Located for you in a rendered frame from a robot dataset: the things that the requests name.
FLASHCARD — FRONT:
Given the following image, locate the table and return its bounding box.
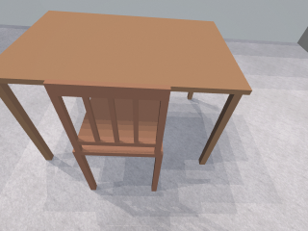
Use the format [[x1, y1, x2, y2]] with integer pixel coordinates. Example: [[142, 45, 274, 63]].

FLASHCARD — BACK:
[[0, 11, 252, 165]]

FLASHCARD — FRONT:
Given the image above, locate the chair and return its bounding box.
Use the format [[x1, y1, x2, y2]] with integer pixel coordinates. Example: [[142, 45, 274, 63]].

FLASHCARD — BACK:
[[43, 79, 171, 192]]

